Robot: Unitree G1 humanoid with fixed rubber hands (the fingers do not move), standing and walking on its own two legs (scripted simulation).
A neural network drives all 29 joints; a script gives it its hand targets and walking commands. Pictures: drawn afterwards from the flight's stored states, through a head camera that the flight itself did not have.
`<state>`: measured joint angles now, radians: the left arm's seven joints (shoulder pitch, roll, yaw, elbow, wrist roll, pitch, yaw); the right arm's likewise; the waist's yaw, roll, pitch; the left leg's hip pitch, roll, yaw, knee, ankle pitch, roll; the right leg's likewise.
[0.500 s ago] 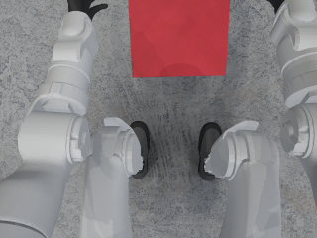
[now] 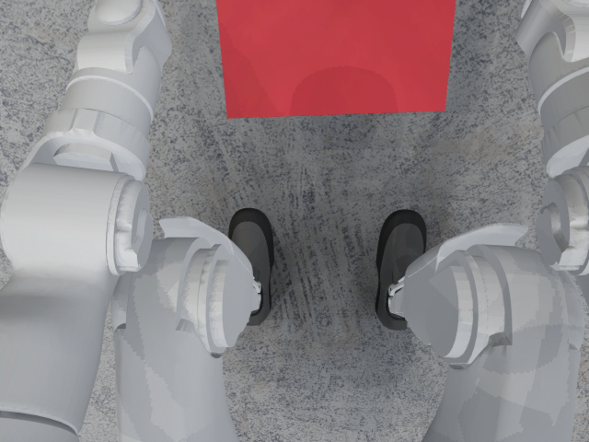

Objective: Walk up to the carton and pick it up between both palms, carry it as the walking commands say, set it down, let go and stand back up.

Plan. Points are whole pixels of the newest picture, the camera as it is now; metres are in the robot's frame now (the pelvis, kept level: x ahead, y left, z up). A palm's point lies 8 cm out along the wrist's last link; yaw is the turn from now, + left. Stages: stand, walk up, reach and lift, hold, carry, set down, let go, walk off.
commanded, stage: reach and lift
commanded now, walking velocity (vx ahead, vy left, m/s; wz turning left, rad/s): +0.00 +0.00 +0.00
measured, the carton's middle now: out of the picture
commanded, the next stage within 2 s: none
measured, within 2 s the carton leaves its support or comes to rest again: leaves its support in 1.42 s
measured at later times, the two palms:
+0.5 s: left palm out of the picture +0.53 +0.16 -0.19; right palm out of the picture +0.54 -0.17 -0.19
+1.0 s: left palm out of the picture +0.54 +0.16 -0.19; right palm out of the picture +0.55 -0.16 -0.19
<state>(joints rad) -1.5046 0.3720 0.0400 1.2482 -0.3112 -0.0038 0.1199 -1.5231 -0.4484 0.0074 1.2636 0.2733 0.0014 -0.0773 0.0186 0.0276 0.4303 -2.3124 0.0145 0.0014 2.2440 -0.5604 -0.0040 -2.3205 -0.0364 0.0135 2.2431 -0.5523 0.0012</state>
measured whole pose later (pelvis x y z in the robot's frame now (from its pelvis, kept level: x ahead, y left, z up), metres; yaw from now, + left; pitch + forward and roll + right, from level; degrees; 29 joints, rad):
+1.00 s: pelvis -0.01 +0.00 +0.00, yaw +0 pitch +34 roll +1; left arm -1.58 0.31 0.13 1.28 -0.19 0.03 0.10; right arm -1.61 -0.37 -0.04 1.29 0.17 0.05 -0.07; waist 0.02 0.03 0.47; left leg -2.29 0.01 0.00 2.24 -0.55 -0.01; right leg -2.30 -0.03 0.02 2.25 -0.54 -0.01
